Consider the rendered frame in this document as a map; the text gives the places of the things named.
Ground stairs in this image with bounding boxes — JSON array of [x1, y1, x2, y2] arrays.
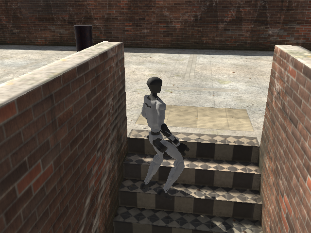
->
[[113, 137, 263, 233]]

